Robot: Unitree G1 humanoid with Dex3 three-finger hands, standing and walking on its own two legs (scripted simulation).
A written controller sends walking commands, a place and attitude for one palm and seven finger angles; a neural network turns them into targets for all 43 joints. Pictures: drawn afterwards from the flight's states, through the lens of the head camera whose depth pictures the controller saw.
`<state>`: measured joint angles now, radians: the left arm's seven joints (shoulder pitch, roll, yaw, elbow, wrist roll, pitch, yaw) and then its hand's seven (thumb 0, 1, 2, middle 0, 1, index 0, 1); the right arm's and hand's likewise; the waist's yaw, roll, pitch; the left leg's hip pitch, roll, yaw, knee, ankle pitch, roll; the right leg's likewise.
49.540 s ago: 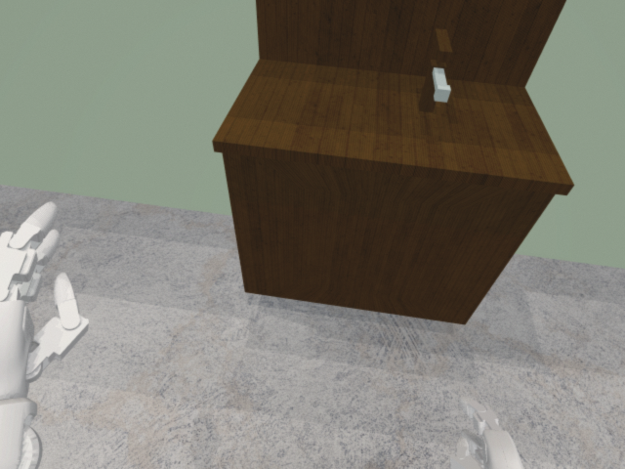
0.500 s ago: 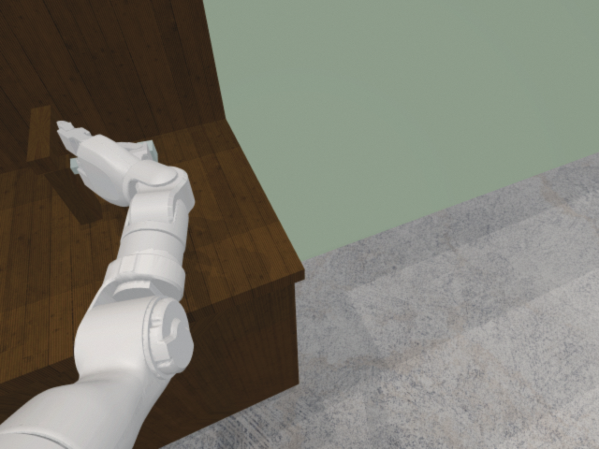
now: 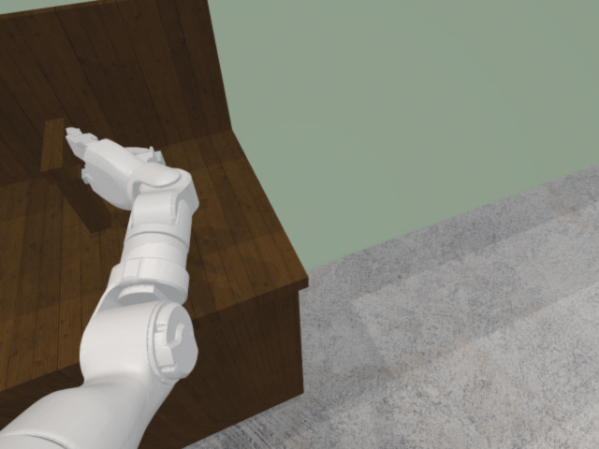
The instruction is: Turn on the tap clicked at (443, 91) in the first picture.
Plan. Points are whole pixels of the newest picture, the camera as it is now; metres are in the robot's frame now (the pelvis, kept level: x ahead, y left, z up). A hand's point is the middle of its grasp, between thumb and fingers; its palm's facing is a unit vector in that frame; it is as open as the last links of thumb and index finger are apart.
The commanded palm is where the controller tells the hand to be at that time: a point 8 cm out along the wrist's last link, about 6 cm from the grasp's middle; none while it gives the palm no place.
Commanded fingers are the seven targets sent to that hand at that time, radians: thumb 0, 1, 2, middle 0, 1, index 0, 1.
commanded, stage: lift the hand up off the lever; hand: left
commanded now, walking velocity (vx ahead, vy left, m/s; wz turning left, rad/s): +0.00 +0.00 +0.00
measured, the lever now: (155, 163) +0.54 +0.23 +0.10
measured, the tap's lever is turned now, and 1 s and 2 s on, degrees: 82 82 82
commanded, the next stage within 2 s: draw the hand back beside the body in 0.30 s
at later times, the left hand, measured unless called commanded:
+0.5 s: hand (152, 151) +0.46 +0.19 +0.18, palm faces +0.71 -0.70 -0.12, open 7.8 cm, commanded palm +0.39 +0.22 +0.18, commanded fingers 0.00 0.90 0.90 -0.16 -0.17 -0.16 -0.17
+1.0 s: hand (98, 239) +0.31 +0.21 +0.19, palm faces +0.23 -0.95 -0.20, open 7.7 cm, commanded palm +0.27 +0.26 +0.18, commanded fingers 0.00 0.90 0.90 -0.18 -0.24 -0.18 -0.24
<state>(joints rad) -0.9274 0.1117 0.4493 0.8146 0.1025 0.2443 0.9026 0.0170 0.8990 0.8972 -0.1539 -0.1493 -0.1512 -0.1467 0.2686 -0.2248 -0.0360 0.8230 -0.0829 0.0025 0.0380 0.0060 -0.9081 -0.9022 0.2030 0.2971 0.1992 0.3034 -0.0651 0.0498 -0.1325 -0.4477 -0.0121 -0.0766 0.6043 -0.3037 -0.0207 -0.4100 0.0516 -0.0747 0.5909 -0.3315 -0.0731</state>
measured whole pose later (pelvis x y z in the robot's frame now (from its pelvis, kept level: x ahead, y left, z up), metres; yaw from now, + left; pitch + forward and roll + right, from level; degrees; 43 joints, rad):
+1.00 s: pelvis -0.02 +0.03 +0.02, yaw -2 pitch -4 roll +0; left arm -0.18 0.28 0.10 0.10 -0.08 -0.07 0.12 0.02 0.90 0.90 -0.17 -0.21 -0.17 -0.21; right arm 0.14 -0.24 0.02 0.68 0.02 -0.01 -0.05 0.01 -0.91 -0.90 0.20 0.30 0.20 0.30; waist 0.05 0.05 0.03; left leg -0.11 -0.03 -0.03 0.38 -0.19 0.02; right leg -0.09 0.03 -0.03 0.37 -0.21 -0.04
